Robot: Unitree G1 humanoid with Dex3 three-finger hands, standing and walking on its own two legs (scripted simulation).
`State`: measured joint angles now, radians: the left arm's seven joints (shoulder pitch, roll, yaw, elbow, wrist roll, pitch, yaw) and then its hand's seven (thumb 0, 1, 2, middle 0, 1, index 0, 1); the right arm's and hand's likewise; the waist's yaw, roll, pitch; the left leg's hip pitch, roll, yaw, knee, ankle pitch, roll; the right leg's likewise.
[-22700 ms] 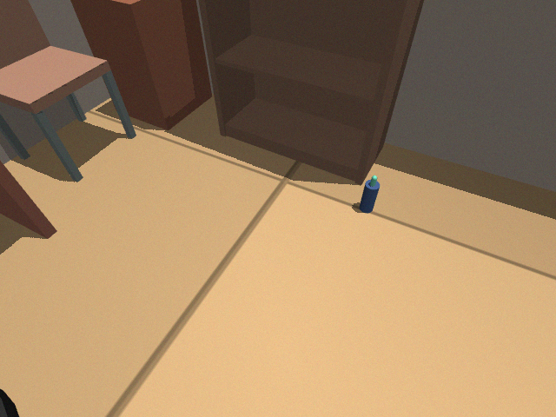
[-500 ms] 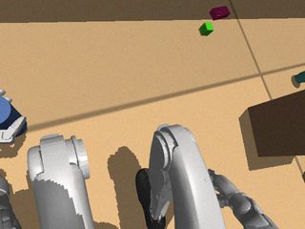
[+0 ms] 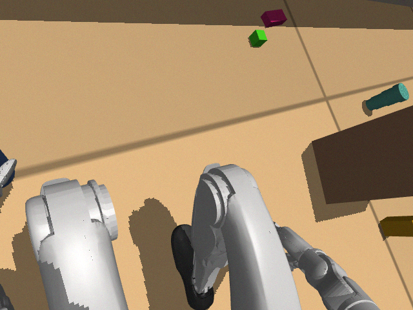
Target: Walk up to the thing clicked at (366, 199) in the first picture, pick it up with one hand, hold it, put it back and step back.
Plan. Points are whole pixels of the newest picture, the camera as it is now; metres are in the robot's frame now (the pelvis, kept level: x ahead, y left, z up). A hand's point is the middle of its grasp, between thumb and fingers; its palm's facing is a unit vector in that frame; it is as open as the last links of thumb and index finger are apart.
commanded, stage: lower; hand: left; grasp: from the side
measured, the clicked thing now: out of the picture +0.37 +0.31 -0.16
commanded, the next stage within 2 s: loosen in 0.52 s
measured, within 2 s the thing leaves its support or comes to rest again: rests again in 0.22 s
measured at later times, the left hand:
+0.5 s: hand out of the picture +0.37 +0.30 -0.16, palm faces +0.38 -0.92 +0.01, open 9.2 cm
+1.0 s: hand out of the picture +0.37 +0.30 -0.16, palm faces +0.38 -0.92 +0.02, open 11.6 cm
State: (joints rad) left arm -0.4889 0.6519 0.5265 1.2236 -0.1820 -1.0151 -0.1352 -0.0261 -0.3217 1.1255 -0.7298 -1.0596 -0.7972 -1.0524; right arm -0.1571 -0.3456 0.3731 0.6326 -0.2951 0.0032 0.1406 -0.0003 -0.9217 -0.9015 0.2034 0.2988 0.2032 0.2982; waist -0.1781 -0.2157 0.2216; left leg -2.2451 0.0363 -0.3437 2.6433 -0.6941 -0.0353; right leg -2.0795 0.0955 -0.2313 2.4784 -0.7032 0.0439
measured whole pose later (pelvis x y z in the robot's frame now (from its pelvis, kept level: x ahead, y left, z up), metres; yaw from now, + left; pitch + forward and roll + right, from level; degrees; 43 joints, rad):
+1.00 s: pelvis -0.01 +0.01 +0.00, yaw -2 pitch +12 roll -16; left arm -0.48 0.71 0.50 1.27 -0.19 -1.09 -0.09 -0.01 -0.33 0.52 -0.71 -0.63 -0.73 -0.62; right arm -0.18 -0.36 0.44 0.59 -0.32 -0.01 0.15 0.00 -0.92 -0.89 0.20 0.30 0.20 0.30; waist -0.18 -0.25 0.26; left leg -2.23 0.04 -0.39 2.67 -0.70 -0.02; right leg -2.05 0.12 -0.26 2.47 -0.68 0.06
